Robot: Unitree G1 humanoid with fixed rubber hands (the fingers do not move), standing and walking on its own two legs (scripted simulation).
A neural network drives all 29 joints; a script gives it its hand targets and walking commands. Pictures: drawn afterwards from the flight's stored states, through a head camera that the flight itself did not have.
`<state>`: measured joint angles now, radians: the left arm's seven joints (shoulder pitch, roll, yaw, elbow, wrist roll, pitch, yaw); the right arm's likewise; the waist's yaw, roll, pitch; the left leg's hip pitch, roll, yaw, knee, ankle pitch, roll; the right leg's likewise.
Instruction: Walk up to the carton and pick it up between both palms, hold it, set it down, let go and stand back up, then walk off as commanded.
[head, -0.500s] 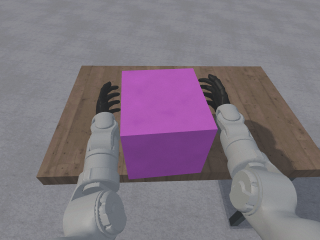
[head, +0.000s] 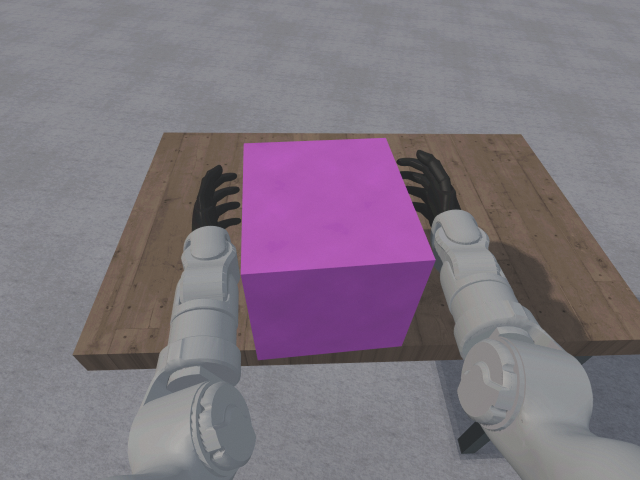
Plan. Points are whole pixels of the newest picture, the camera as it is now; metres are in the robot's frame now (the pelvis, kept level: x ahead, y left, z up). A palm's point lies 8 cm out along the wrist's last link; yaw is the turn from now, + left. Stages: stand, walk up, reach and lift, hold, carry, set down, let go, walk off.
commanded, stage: set down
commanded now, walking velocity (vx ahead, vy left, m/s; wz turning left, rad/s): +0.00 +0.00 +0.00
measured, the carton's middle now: (323, 245) +0.43 +0.01 +0.06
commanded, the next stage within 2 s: none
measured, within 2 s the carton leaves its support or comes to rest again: neither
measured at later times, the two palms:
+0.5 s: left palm (208, 227) +0.41 +0.15 +0.12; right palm (440, 213) +0.43 -0.14 +0.13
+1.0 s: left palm (213, 234) +0.41 +0.15 +0.10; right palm (466, 208) +0.45 -0.18 +0.12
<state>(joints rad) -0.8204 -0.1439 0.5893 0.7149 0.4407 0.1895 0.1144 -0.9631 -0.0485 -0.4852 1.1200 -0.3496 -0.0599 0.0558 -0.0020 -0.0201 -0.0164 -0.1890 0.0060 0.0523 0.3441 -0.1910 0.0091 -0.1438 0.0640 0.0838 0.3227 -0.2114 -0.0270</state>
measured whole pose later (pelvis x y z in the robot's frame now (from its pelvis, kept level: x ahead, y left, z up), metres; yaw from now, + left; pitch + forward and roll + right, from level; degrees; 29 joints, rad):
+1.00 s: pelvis +0.00 +0.00 +0.00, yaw +0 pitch +9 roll +0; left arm -0.81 -0.02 0.23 0.80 0.08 0.18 0.26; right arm -0.95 -0.29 -0.10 1.13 0.24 -0.01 0.00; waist 0.04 0.00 -0.09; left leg -0.34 0.01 0.05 0.34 -0.16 0.01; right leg -0.30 0.07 0.08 0.32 -0.18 -0.03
